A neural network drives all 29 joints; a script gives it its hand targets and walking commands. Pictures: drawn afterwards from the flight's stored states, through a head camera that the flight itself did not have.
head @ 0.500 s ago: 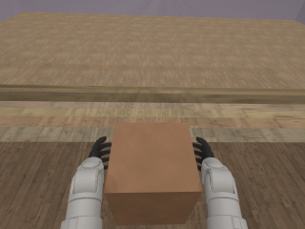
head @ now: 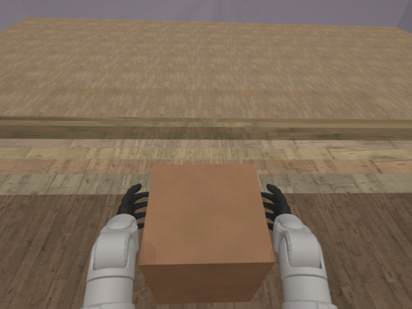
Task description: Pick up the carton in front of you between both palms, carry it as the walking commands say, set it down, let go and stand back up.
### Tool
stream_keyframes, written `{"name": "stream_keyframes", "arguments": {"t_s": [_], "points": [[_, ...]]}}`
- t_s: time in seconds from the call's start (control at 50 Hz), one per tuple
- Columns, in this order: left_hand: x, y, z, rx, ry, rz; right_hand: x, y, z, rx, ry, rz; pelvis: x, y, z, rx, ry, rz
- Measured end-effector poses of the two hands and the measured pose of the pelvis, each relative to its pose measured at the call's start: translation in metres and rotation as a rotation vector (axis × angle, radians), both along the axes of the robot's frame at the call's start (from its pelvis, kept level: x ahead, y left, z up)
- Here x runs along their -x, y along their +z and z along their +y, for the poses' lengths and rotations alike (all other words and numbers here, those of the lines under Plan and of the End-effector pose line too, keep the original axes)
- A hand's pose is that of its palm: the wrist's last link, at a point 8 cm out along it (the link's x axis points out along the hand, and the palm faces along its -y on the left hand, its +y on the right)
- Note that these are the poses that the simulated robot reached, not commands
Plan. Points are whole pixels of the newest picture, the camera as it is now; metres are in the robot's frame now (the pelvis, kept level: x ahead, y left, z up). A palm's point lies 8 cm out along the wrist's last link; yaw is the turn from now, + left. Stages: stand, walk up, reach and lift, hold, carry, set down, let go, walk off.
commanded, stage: carry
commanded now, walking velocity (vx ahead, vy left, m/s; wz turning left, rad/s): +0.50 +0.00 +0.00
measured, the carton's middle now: (204, 236) +0.30 +0.00 -0.01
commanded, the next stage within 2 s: none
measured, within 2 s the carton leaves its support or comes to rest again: neither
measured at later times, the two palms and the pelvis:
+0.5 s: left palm (156, 146) +0.48 +0.12 +0.09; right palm (280, 153) +0.46 -0.18 +0.09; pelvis +0.20 -0.02 +0.00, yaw -2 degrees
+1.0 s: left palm (173, 84) +0.79 +0.11 +0.10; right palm (261, 86) +0.80 -0.19 +0.10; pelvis +0.51 -0.06 +0.00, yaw +1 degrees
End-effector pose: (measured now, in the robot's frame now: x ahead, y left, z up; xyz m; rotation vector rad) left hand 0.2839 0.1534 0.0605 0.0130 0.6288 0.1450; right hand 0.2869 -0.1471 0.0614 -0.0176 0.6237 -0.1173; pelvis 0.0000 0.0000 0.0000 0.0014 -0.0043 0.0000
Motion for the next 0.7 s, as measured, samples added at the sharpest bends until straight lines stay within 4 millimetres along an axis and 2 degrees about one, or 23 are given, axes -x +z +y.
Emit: {"name": "stream_keyframes", "arguments": {"t_s": [0.06, 0.18, 0.28, 0.36, 0.44, 0.54, 0.62, 0.7], "points": [[-0.012, 0.005, -0.004, 0.01, 0.001, -0.024, -0.009, 0.005, -0.004, -0.009, -0.014, -0.024, -0.012, -0.006, -0.003, -0.003, -0.012, 0.026], [-0.045, 0.015, -0.022, 0.031, 0.011, 0.005, -0.039, 0.011, -0.021, -0.027, -0.033, 0.006, -0.052, -0.009, -0.016, 0.013, 0.015, 0.071], [-0.074, 0.017, -0.013, 0.043, 0.047, 0.047, -0.079, 0.019, -0.013, -0.049, -0.024, 0.049, -0.092, -0.005, -0.013, -0.022, 0.024, 0.096], [-0.107, 0.018, -0.006, 0.062, 0.056, 0.047, -0.11, 0.019, -0.006, -0.046, -0.03, 0.048, -0.129, -0.008, -0.008, -0.025, -0.028, 0.102], [-0.151, 0.024, -0.018, 0.062, 0.017, 0.096, -0.139, 0.021, -0.018, -0.053, -0.078, 0.096, -0.168, 0.002, -0.01, 0.007, -0.035, 0.115], [-0.219, 0.03, -0.042, 0.062, -0.016, 0.079, -0.197, 0.028, -0.041, -0.07, -0.122, 0.077, -0.225, 0.001, -0.024, 0.021, -0.025, 0.111], [-0.274, 0.024, -0.059, 0.057, 0.001, 0.037, -0.258, 0.019, -0.058, -0.086, -0.108, 0.037, -0.28, -0.019, -0.045, 0.024, 0.001, 0.078], [-0.312, 0.012, -0.061, 0.049, 0.048, 0.103, -0.312, 0.009, -0.061, -0.084, -0.061, 0.106, -0.322, -0.014, -0.06, 0.019, 0.034, 0.081]]}}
